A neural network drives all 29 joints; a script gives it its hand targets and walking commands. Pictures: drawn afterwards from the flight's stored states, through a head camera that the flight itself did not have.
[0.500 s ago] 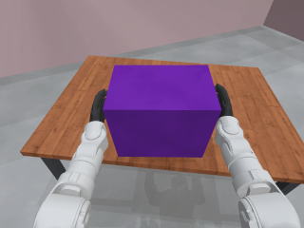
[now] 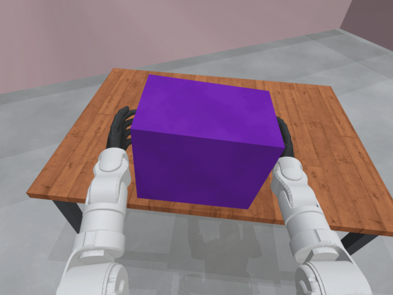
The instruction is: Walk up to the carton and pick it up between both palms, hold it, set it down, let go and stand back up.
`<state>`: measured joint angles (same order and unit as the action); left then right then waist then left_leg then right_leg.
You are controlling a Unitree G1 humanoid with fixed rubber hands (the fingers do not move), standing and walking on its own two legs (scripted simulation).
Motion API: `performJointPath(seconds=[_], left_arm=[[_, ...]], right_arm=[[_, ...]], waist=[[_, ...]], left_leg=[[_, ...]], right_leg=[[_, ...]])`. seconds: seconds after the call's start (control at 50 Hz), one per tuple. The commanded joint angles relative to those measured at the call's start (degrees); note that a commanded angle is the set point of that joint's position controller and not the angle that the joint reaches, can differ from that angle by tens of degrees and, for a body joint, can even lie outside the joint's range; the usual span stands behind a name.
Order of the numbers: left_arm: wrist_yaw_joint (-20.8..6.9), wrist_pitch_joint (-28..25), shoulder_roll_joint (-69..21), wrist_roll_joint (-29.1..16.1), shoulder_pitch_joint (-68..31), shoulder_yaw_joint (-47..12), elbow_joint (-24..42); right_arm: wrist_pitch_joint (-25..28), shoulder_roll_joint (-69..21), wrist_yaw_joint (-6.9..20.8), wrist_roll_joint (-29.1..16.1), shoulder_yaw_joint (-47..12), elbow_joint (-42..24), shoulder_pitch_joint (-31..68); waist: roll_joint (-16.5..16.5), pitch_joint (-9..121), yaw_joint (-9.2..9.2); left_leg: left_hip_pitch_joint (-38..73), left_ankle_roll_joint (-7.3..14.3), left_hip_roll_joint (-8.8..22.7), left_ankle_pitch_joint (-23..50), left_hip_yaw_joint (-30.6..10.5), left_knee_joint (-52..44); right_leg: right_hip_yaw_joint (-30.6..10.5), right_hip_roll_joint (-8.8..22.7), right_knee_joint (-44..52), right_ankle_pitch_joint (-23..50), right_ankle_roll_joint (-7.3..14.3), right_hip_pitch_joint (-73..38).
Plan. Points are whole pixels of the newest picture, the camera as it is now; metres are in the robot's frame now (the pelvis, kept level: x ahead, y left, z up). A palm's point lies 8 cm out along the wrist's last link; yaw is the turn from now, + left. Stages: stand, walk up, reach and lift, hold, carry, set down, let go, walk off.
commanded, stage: reach and lift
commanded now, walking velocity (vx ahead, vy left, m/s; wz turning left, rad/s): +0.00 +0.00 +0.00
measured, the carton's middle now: (201, 145) +0.40 -0.01 +0.11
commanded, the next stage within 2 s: hold in 1.02 s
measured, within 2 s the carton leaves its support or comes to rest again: neither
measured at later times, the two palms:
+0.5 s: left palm (104, 140) +0.37 +0.18 +0.15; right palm (277, 147) +0.36 -0.16 +0.13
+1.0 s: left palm (107, 134) +0.37 +0.17 +0.17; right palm (282, 142) +0.36 -0.17 +0.15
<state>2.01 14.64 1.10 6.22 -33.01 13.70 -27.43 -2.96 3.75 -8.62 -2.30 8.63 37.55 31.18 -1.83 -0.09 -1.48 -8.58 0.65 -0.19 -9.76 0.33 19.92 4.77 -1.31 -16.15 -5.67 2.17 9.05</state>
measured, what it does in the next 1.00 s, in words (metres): stands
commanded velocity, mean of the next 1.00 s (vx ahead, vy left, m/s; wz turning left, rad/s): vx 0.00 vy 0.00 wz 0.00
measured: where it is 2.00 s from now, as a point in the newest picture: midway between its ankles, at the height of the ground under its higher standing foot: outside the picture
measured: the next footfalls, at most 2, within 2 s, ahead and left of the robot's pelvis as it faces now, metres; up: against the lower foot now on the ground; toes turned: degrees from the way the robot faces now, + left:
none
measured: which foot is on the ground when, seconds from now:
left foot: down 0.00-1.00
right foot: down 0.00-1.00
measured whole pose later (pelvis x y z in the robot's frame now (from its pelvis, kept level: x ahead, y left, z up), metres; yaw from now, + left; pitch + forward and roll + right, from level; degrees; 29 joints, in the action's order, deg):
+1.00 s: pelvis +0.00 +0.00 +0.00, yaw +0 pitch -7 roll -1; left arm -1.2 33.5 -0.7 14.6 -32.8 17.0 -9.2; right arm -14.5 3.2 -9.1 -4.7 6.1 29.1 33.1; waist -3.1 -3.4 -3.7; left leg -2.3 0.9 -0.3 -10.7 -0.1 19.7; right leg 5.0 -1.2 -15.7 -6.6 1.8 2.5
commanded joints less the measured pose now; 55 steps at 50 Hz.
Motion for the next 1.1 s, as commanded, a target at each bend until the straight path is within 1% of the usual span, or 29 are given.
performJointPath(seconds=[0.0,0.04,0.08,0.14,0.18,0.2,0.24,0.3,0.34,0.38,0.44,0.5,0.6,0.68,0.8,0.88,0.94,0.96,0.98,1.02,1.04,1.08], left_arm=[[-7.2,4.1,-31.9,-2.6,-31.8,-26.6,11.4],[-8.4,7.6,-30.1,-0.6,-27.8,-24.0,13.0],[-9.4,9.8,-30.1,-0.3,-26.8,-24.1,16.4],[-9.8,10.4,-31.9,-2.4,-28.4,-28.4,22.8],[-9.4,10.4,-32.4,-3.3,-29.1,-30.8,25.9],[-9.3,10.7,-32.2,-3.1,-28.9,-31.1,26.4],[-9.5,11.7,-31.2,-1.8,-27.2,-30.3,25.9],[-10.6,14.0,-29.7,0.8,-24.1,-27.6,24.6],[-11.4,15.2,-29.4,1.4,-23.2,-26.9,25.0],[-11.8,15.8,-29.8,1.2,-23.5,-27.4,26.1],[-11.4,15.8,-30.5,0.5,-24.4,-29.0,27.9],[-10.8,15.9,-30.4,0.4,-24.6,-29.4,28.3],[-10.6,17.2,-29.1,1.4,-24.4,-26.7,26.3],[-10.7,17.9,-28.9,1.3,-26.4,-25.6,25.2],[-10.7,17.7,-28.9,0.6,-29.7,-24.9,23.7],[-11.3,17.9,-28.0,1.1,-30.4,-23.1,22.2],[-11.9,18.0,-27.5,1.4,-30.8,-22.1,21.6],[-12.1,18.0,-27.4,1.5,-30.9,-21.9,21.6],[-12.4,17.6,-27.6,1.7,-29.7,-21.6,24.6],[-12.5,17.4,-27.3,1.2,-29.6,-22.6,26.9],[-12.5,17.3,-27.2,1.1,-29.3,-23.0,27.3],[-12.7,17.6,-26.6,1.3,-29.3,-22.7,27.7]], right_arm=[[-0.5,-34.7,7.8,-3.4,-26.7,-19.6,44.4],[-2.4,-33.1,7.3,-4.7,-26.8,-19.1,41.0],[-3.0,-32.5,6.7,-6.5,-27.7,-22.5,41.3],[-2.9,-33.1,5.9,-9.3,-30.1,-30.7,43.6],[-3.3,-32.8,5.5,-10.3,-30.7,-33.6,42.7],[-3.8,-32.2,5.5,-10.3,-30.4,-33.6,41.5],[-4.9,-30.2,5.7,-9.7,-28.8,-31.7,38.6],[-6.2,-27.7,6.2,-8.3,-26.0,-28.7,35.3],[-6.4,-26.8,6.4,-8.1,-25.2,-28.8,35.2],[-6.2,-26.6,6.5,-8.5,-25.2,-30.4,36.4],[-5.6,-26.5,6.8,-9.2,-26.0,-33.3,38.5],[-5.5,-25.8,7.3,-9.4,-26.2,-34.0,39.2],[-5.7,-24.6,8.4,-8.5,-25.1,-31.3,40.0],[-5.3,-25.5,9.0,-7.9,-24.3,-30.5,42.7],[-4.9,-27.3,8.8,-7.0,-23.5,-29.3,45.6],[-5.3,-27.7,8.3,-6.2,-22.7,-27.2,45.5],[-5.6,-28.1,7.7,-6.0,-22.5,-26.7,45.5],[-5.6,-28.2,7.5,-6.1,-22.5,-26.7,45.7],[-5.4,-30.1,7.3,-6.9,-24.8,-30.1,44.8],[-5.4,-30.5,6.4,-8.5,-27.4,-33.0,45.3],[-5.6,-30.3,6.1,-9.0,-28.3,-34.2,45.6],[-6.4,-30.0,5.8,-9.1,-28.4,-33.9,44.8]], waist=[[-0.7,28.5,0.49],[-0.8,25.6,0.94],[0.1,27.1,0.59],[2.5,32.5,-1.15],[4.0,33.2,-2.52],[4.4,32.0,-3.17],[4.5,27.7,-4.13],[3.8,20.8,-4.79],[4.0,18.8,-5.03],[4.6,18.9,-5.21],[5.3,20.6,-5.14],[5.4,20.8,-4.45],[3.9,18.7,-2.63],[2.9,19.5,-1.84],[2.3,22.5,-2.09],[1.7,22.3,-2.63],[1.4,22.4,-3.08],[1.4,22.6,-3.24],[1.2,25.0,-1.88],[1.6,28.3,-1.99],[1.8,28.6,-1.85],[2.1,26.5,-1.81]], left_leg=[[1.4,0.4,-2.2,7.3,-0.6,-2.7],[2.1,0.6,-2.1,6.8,-0.3,-3.6],[3.1,-0.3,-2.4,10.1,-0.4,-2.8],[5.2,-2.2,-3.0,18.3,-1.3,0.2],[7.2,-3.3,-3.2,21.6,-1.9,1.5],[8.1,-3.7,-3.1,22.1,-2.1,1.6],[9.3,-4.1,-2.7,20.9,-2.1,0.9],[8.8,-4.2,-1.8,17.1,-1.7,-1.3],[8.3,-4.4,-1.5,16.5,-1.5,-2.0],[9.2,-5.0,-1.4,18.3,-1.5,-1.5],[11.9,-5.6,-1.2,22.2,-1.8,-0.2],[13.6,-5.5,-0.8,22.9,-2.0,0.0],[12.1,-3.9,0.0,16.3,-1.3,-2.1],[10.3,-2.6,0.0,11.8,-0.4,-3.1],[8.8,-1.5,-1.0,9.0,0.4,-3.0],[6.9,-1.0,-1.5,7.0,0.7,-3.6],[5.9,-0.9,-2.0,6.9,0.8,-3.7],[5.7,-1.0,-2.1,7.3,0.8,-3.6],[5.0,-0.4,-2.3,10.5,1.3,-3.5],[5.0,-0.6,-2.7,15.0,0.9,-2.4],[5.3,-0.8,-2.7,16.1,0.7,-2.0],[5.2,-1.2,-2.8,15.6,0.8,-2.3]], right_leg=[[-3.9,0.5,0.3,7.4,-3.5,-16.6],[-4.0,0.5,0.8,7.1,-3.8,-17.4],[-3.8,0.1,0.2,11.4,-4.1,-19.7],[-3.0,-0.8,-1.6,20.7,-4.3,-22.5],[-2.3,-1.3,-2.0,23.5,-4.1,-21.6],[-2.0,-1.4,-1.9,23.4,-4.0,-20.6],[-1.4,-1.5,-1.2,21.0,-3.8,-18.6],[-0.6,-1.4,0.1,16.0,-3.6,-17.4],[-0.2,-1.4,0.4,14.4,-3.4,-17.7],[0.4,-1.6,0.4,14.2,-3.1,-17.7],[1.1,-2.2,0.4,14.4,-2.8,-16.2],[1.5,-2.4,0.7,12.4,-2.4,-14.0],[1.3,-1.9,1.7,6.5,-2.1,-12.3],[0.7,-1.3,1.7,4.8,-2.2,-13.0],[-0.2,-0.6,1.1,6.8,-2.9,-15.5],[-0.6,-0.1,0.8,8.1,-3.6,-17.8],[-0.7,0.2,0.4,10.3,-4.1,-20.0],[-0.7,0.2,0.3,11.2,-4.2,-20.7],[-1.4,0.5,-0.4,15.3,-4.6,-23.4],[-1.6,0.1,-1.7,21.6,-5.1,-27.0],[-1.6,0.0,-2.0,22.6,-5.2,-27.3],[-1.4,0.0,-1.6,20.6,-5.0,-26.1]])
